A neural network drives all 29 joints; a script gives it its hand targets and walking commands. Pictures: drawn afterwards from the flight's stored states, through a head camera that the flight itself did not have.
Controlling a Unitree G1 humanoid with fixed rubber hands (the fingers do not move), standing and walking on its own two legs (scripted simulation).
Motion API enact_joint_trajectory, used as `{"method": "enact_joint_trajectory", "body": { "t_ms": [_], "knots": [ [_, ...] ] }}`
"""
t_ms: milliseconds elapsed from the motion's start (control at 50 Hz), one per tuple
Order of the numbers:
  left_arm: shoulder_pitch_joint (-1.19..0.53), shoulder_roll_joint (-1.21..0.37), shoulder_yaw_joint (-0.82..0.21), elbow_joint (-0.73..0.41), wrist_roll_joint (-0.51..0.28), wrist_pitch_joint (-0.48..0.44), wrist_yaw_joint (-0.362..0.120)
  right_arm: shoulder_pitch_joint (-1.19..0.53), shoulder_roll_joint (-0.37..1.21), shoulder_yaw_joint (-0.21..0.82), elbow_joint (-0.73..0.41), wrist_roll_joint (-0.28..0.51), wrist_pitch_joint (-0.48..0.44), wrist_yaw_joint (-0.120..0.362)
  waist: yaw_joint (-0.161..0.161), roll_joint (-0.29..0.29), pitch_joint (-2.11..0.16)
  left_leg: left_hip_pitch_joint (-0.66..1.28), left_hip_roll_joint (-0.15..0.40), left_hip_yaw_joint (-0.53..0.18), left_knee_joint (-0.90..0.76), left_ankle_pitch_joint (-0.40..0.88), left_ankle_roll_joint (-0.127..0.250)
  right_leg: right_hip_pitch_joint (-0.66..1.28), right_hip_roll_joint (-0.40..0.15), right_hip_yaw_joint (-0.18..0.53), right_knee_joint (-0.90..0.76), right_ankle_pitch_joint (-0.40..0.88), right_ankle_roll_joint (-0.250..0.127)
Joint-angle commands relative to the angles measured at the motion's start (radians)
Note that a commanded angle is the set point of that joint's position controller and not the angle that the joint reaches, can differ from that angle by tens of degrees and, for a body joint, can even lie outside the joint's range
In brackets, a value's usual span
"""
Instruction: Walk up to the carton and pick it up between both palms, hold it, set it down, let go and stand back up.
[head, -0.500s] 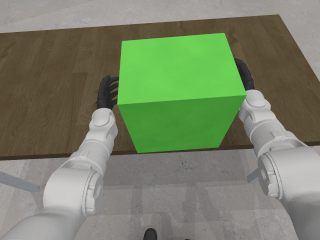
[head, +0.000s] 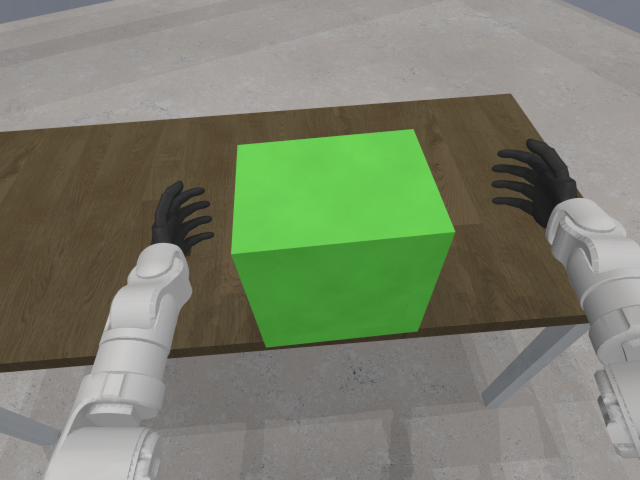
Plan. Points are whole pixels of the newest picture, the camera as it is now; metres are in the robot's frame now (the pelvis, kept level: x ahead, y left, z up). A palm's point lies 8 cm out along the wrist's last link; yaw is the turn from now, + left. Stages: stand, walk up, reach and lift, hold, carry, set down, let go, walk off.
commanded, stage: set down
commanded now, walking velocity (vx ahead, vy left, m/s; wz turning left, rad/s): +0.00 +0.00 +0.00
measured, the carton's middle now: (334, 245) +0.45 +0.02 +0.02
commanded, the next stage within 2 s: let go in 1.58 s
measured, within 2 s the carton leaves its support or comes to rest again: neither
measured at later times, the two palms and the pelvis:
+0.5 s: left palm (142, 240) +0.36 +0.24 +0.13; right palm (548, 203) +0.41 -0.22 +0.15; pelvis -0.03 +0.00 +0.00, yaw +1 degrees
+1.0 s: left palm (163, 313) +0.29 +0.21 +0.09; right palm (597, 301) +0.32 -0.26 +0.10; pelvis -0.01 +0.01 +0.01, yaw -1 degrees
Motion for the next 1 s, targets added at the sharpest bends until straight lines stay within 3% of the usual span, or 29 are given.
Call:
{"method": "enact_joint_trajectory", "body": {
  "t_ms": [0,80,160,240,340,440,540,680,760,840,980],
  "knots": [
    [-0.571,0.200,0.076,-0.192,0.008,0.033,0.011,-0.592,-0.156,-0.061,-0.184,-0.002,0.026,-0.026,0.016,-0.132,-0.526,0.389,-0.037,-0.032,0.084,0.348,-0.027,0.335,-0.027,0.029,0.073,0.638,0.141],
    [-0.694,0.226,0.079,-0.099,0.008,0.137,0.027,-0.686,-0.141,-0.083,-0.094,-0.043,0.134,-0.042,0.035,-0.097,-0.393,0.441,-0.024,-0.021,0.105,0.199,-0.018,0.217,-0.037,0.028,0.028,0.353,0.130],
    [-0.747,0.245,0.070,-0.022,0.000,0.191,0.033,-0.736,-0.146,-0.111,-0.047,-0.083,0.190,-0.040,0.037,-0.097,-0.367,0.465,-0.016,-0.015,0.128,0.136,-0.011,0.187,-0.034,0.020,0.002,0.201,0.124],
    [-0.748,0.261,0.064,-0.035,-0.003,0.206,0.021,-0.708,-0.160,-0.138,-0.042,-0.111,0.211,-0.033,0.020,-0.081,-0.401,0.473,-0.014,-0.012,0.117,0.132,-0.012,0.238,-0.028,0.008,-0.009,0.201,0.120],
    [-0.711,0.256,0.049,-0.117,-0.009,0.213,0.006,-0.645,-0.163,-0.172,-0.119,-0.126,0.216,-0.035,-0.006,-0.055,-0.416,0.463,-0.019,-0.012,0.102,0.133,-0.014,0.289,-0.025,0.000,-0.018,0.206,0.108],
    [-0.644,0.233,0.038,-0.238,-0.016,0.208,0.005,-0.544,-0.175,-0.222,-0.219,-0.134,0.205,-0.029,-0.033,-0.028,-0.413,0.486,-0.017,-0.018,0.096,0.126,-0.019,0.280,-0.026,-0.008,-0.023,0.184,0.085],
    [-0.518,0.190,0.033,-0.371,-0.007,0.198,0.008,-0.413,-0.193,-0.277,-0.338,-0.149,0.173,-0.009,-0.049,-0.015,-0.439,0.541,-0.018,-0.026,0.103,0.201,-0.030,0.276,-0.018,-0.016,-0.024,0.215,0.065],
    [-0.246,0.113,0.051,-0.592,0.043,0.205,0.004,-0.174,-0.231,-0.317,-0.528,-0.142,0.118,0.035,-0.050,-0.050,-0.438,0.650,-0.023,-0.035,0.091,0.369,-0.045,0.304,0.004,-0.018,-0.033,0.347,0.054],
    [-0.094,0.063,0.055,-0.684,0.069,0.209,-0.005,-0.041,-0.239,-0.313,-0.626,-0.118,0.096,0.057,-0.047,-0.080,-0.376,0.655,-0.026,-0.035,0.067,0.392,-0.043,0.345,0.009,-0.005,-0.033,0.393,0.059],
    [0.004,0.025,0.053,-0.709,0.094,0.194,-0.010,0.079,-0.222,-0.298,-0.657,-0.088,0.076,0.074,-0.039,-0.089,-0.274,0.614,-0.029,-0.026,0.040,0.335,-0.036,0.373,0.004,0.013,-0.035,0.378,0.064],
    [0.093,-0.023,0.025,-0.652,0.117,0.117,-0.007,0.224,-0.197,-0.278,-0.667,-0.068,0.024,0.083,-0.034,-0.083,-0.106,0.538,-0.030,-0.012,0.003,0.133,-0.015,0.363,-0.016,0.037,-0.046,0.227,0.060]
  ]
}}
